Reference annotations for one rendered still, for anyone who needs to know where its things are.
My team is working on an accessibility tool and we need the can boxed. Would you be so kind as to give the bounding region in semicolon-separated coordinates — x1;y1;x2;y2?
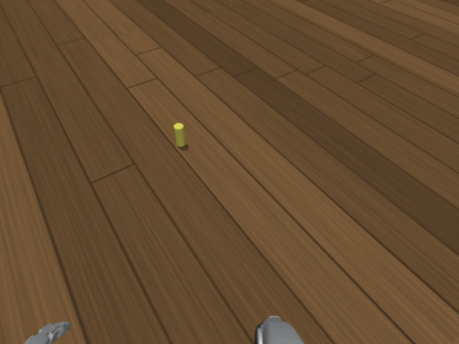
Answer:
174;123;186;147

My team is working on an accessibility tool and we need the left robot hand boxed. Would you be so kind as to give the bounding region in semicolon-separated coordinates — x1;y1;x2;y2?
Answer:
24;321;71;344

